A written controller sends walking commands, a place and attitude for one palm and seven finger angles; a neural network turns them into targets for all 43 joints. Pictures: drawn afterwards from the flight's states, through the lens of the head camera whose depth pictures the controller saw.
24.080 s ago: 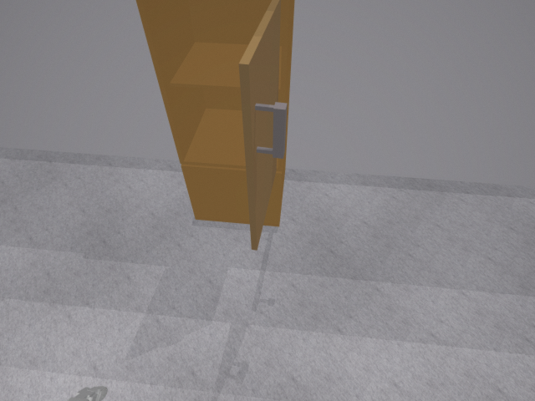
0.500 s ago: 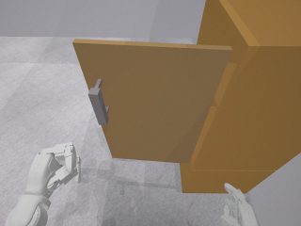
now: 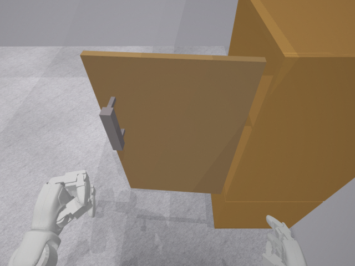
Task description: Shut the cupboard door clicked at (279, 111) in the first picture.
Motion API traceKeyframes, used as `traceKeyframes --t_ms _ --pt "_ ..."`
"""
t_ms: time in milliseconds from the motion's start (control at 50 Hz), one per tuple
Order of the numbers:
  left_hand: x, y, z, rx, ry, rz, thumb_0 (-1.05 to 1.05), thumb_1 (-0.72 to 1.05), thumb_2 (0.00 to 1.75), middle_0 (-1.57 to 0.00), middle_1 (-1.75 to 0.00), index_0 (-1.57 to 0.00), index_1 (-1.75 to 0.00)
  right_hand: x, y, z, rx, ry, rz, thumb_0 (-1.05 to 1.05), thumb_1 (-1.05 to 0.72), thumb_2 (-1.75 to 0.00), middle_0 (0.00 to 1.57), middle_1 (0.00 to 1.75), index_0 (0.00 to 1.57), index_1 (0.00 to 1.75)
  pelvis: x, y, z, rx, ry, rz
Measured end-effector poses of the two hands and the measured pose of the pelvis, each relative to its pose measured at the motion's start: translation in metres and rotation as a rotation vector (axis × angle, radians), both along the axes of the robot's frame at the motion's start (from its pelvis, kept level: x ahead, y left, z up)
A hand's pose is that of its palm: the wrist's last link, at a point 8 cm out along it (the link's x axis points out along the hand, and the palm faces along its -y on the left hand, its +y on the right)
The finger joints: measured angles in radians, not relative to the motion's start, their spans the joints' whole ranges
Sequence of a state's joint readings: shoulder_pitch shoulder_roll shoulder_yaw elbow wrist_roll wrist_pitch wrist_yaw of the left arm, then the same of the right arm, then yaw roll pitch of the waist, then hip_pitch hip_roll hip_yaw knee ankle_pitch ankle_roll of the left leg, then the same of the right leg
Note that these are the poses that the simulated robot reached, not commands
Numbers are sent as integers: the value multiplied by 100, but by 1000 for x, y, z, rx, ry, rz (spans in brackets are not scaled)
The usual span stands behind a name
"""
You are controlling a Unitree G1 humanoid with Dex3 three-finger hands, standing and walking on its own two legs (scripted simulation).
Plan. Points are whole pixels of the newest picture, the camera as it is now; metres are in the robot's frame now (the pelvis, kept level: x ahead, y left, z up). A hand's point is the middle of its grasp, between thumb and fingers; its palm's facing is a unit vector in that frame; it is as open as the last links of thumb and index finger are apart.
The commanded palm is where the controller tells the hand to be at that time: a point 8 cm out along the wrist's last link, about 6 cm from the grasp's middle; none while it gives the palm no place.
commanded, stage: bring the fist close to the handle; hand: left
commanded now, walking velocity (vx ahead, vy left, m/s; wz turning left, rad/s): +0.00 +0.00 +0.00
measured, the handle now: (115, 124) +0.43 +0.19 +0.08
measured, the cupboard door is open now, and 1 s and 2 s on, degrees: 86 86 82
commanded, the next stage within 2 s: push the door shut along its arc in 1.38 s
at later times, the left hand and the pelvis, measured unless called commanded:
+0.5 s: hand (107, 180) +0.27 +0.16 +0.08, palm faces +0.00 -1.00 -0.06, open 3.1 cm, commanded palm +0.25 +0.21 +0.08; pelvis +0.00 -0.01 +0.00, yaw +0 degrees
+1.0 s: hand (119, 158) +0.32 +0.15 +0.08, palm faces +0.00 -1.00 -0.03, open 3.1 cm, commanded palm +0.30 +0.20 +0.08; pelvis +0.01 -0.01 +0.01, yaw -1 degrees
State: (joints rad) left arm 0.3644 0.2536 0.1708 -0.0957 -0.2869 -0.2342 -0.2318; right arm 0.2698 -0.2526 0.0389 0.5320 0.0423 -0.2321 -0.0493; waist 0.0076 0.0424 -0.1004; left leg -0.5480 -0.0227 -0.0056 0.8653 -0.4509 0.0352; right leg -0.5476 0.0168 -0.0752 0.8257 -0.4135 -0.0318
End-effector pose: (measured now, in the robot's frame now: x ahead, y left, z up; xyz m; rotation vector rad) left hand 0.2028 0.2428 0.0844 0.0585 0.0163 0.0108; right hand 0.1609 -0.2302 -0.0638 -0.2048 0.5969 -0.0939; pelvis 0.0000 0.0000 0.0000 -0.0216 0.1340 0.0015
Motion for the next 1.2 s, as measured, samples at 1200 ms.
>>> traceKeyframes --t_ms 1200 --pt "110 -39 -4 -27 -18 -10 2 90 90 -130 -150 -130 -150 -24 -16 -17 26 178 -79 2 -90 -90 20 30 20 30 9 -4 7 20 18 -31"
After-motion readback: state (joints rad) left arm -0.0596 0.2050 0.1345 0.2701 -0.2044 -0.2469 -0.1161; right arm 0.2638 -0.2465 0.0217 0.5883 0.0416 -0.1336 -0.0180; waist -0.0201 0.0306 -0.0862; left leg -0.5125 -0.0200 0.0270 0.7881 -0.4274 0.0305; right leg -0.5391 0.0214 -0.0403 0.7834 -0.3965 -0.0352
